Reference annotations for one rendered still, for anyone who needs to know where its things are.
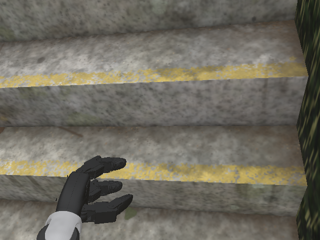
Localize left robot hand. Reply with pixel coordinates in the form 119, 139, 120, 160
55, 155, 133, 224

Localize left robot forearm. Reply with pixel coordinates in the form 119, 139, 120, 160
36, 211, 82, 240

